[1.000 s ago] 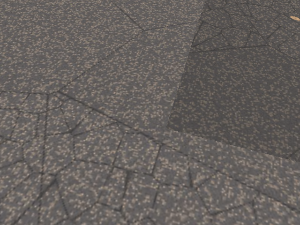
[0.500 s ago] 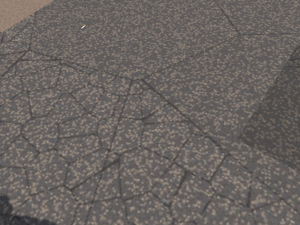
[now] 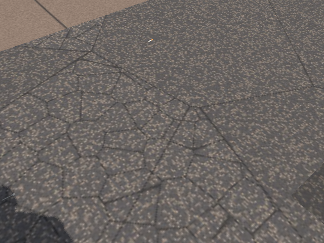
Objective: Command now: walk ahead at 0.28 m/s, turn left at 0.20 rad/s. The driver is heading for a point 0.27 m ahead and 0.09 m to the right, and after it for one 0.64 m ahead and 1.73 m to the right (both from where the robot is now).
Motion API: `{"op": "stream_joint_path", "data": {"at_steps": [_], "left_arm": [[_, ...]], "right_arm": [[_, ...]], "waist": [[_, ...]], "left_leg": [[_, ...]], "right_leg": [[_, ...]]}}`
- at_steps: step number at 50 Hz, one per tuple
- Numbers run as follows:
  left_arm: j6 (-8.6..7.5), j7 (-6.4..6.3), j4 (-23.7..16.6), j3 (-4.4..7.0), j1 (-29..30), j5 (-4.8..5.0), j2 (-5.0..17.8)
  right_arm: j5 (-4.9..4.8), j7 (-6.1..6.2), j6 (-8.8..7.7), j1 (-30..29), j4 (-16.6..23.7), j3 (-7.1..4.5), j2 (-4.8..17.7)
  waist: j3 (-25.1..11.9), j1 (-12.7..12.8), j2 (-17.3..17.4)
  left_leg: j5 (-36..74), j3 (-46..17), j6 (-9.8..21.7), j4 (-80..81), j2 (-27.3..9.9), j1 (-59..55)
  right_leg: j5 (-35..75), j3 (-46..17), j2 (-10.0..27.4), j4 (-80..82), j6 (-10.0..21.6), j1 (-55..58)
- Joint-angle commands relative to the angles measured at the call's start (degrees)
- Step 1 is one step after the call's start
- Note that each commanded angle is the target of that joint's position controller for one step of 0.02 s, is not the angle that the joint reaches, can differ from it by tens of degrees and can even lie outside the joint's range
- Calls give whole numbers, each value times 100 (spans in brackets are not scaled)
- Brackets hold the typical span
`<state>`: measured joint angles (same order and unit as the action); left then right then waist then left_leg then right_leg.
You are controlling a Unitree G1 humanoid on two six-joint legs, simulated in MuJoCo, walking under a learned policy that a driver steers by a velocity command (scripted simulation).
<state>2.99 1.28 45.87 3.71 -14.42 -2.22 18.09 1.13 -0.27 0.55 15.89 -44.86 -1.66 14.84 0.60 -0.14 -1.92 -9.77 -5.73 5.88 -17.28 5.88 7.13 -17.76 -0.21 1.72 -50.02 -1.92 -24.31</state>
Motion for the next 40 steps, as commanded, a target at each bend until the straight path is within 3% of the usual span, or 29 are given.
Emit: {"op": "stream_joint_path", "data": {"at_steps": [1, 8, 11, 12, 13, 14, 15, 16, 17, 18, 20, 22, 28, 35, 38, 40], "left_arm": [[-236, 27, -450, 64, 600, -2, 378], [-431, 28, -585, -12, 930, 72, 285], [-521, -48, -390, -70, 310, 83, 88], [-564, -108, -243, -43, -43, 73, 151], [-619, -177, -145, 21, -496, 49, 401], [-625, -218, -167, 146, -849, 38, 1090], [-552, -159, 7, 207, -1072, 209, 1233], [-546, -82, -40, 122, -814, 277, 873], [-559, -40, -143, 81, -487, 272, 691], [-555, -39, -224, 65, -231, 229, 609], [-559, -66, -230, 64, -124, 222, 578], [-538, -82, -189, 94, -254, 237, 616], [-358, -191, -78, 150, -724, 205, 653], [-191, -246, -183, 242, -661, 130, 815], [-130, -232, -290, 279, -350, 129, 882], [-120, -229, -402, 272, 70, 220, 867]], "right_arm": [[17, 34, -167, 404, 39, -252, 1027], [8, -1, -331, 648, -227, -272, 1065], [-30, 39, -355, 474, -325, -235, 984], [-16, 67, -376, 545, -375, -184, 850], [-7, 85, -418, 475, -339, -105, 631], [-19, 91, -437, 461, -110, -14, 314], [110, 124, -359, 479, -129, -132, 771], [176, 123, -288, 504, -207, -162, 838], [149, 89, -263, 436, -241, -140, 745], [91, 67, -243, 372, -241, -138, 707], [79, 44, -172, 291, -226, -128, 681], [62, 50, -97, 196, -165, -126, 660], [22, 103, 66, -594, 115, -110, 640], [-76, 170, 35, -1178, 372, -56, 700], [-127, 216, -34, -1006, 408, -52, 775], [-75, 284, -123, -541, 332, -70, 812]], "waist": [[287, -297, 762], [448, -356, 683], [372, 78, 538], [163, 214, 376], [-133, 429, -6], [-395, 424, -1022], [-138, 370, -1000], [100, 119, -333], [186, 9, -157], [170, -97, -149], [-43, -168, -289], [-299, -172, -229], [-264, 84, -300], [-191, 211, -449], [-164, 96, -553], [-125, -245, -466]], "left_leg": [[-1755, -1794, 815, 1019, -1686, -544], [-1753, -1796, 915, 890, -1755, -51], [-31, -1131, 580, 237, -1539, 591], [527, -879, 376, -223, -1354, 793], [702, -377, 114, -1138, -1020, 1046], [-631, 382, -208, -2565, -290, 2023], [-2223, 580, -334, -3335, -108, 2614], [-2125, 349, -368, -3904, -384, 2638], [-1829, 321, -427, -4111, -507, 2588], [-1533, 319, -483, -4113, -619, 2488], [-1125, 417, -656, -4185, -620, 2231], [-923, 448, -791, -4264, -560, 2205], [-726, 381, -910, -3724, -549, 2693], [-864, 227, -776, -2818, -341, 2267], [-932, 109, -669, -1964, -256, 1584], [-92, 70, -573, -482, -336, 437]], "right_leg": [[51, -21, 52, 488, 78, -986], [-64, 97, -19, 1407, 317, -331], [526, 339, -284, 2358, 484, 1217], [573, 198, -346, 2604, 520, 1943], [437, -554, 237, 2917, 647, 2622], [640, -2511, 1502, 3428, 1175, 3284], [1726, -3444, 2031, 3560, 1713, 3029], [2255, -3064, 1844, 3380, 1781, 2739], [2887, -2542, 1560, 3324, 1716, 2456], [3327, -2110, 1267, 3344, 1571, 2275], [4617, -1574, 914, 3261, 1495, 2085], [5282, -1400, 804, 3115, 1512, 2089], [4802, -1760, 705, 2929, 1444, 2218], [4663, -2413, 629, 2524, 1363, 2114], [4279, -2808, 509, 2380, 1187, 1954], [3372, -2832, 158, 2065, 785, 1419]]}}
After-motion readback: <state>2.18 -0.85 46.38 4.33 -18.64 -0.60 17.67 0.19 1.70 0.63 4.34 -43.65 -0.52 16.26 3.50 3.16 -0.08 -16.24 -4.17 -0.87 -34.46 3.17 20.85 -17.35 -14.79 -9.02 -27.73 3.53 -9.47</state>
